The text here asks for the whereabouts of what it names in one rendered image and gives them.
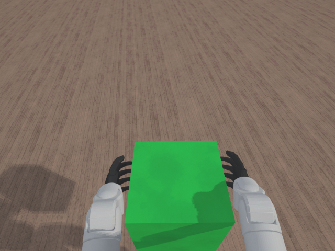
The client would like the robot right hand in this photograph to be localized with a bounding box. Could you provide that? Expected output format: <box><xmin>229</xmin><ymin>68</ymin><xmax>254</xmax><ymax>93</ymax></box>
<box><xmin>220</xmin><ymin>151</ymin><xmax>249</xmax><ymax>189</ymax></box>

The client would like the carton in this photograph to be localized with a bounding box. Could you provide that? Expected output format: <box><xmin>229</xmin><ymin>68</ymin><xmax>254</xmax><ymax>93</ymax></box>
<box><xmin>125</xmin><ymin>141</ymin><xmax>235</xmax><ymax>251</ymax></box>

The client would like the robot right forearm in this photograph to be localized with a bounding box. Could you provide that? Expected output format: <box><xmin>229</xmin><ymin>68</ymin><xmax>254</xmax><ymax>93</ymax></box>
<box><xmin>233</xmin><ymin>177</ymin><xmax>287</xmax><ymax>251</ymax></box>

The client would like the robot left forearm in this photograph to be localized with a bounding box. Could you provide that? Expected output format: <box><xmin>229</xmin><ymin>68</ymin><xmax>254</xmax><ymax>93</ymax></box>
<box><xmin>82</xmin><ymin>183</ymin><xmax>124</xmax><ymax>251</ymax></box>

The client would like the robot left hand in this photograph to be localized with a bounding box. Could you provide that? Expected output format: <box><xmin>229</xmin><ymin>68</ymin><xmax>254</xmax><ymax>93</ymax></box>
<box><xmin>105</xmin><ymin>155</ymin><xmax>132</xmax><ymax>192</ymax></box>

